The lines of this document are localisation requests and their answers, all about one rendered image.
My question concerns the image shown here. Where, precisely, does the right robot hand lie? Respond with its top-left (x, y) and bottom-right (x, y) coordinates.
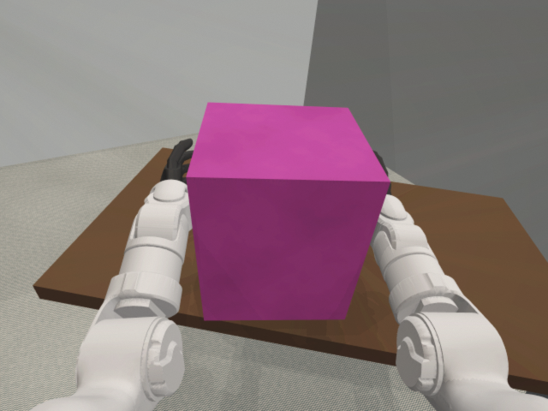
top-left (373, 151), bottom-right (391, 195)

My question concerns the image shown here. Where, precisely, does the robot left forearm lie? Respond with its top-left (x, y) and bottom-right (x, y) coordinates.
top-left (75, 180), bottom-right (193, 385)

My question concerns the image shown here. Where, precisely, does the right robot upper arm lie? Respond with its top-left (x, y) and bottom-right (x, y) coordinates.
top-left (396, 312), bottom-right (548, 411)

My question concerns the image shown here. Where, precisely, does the carton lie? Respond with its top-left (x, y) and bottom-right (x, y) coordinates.
top-left (186, 102), bottom-right (390, 320)

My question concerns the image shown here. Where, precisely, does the table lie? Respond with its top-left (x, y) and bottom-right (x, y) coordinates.
top-left (33, 148), bottom-right (548, 399)

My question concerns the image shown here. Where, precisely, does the left robot upper arm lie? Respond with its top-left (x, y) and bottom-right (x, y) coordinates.
top-left (29, 316), bottom-right (185, 411)

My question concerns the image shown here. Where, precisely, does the left robot hand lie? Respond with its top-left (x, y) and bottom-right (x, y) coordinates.
top-left (160, 139), bottom-right (194, 184)

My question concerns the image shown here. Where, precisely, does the robot right forearm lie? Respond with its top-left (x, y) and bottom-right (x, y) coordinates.
top-left (370, 194), bottom-right (509, 379)

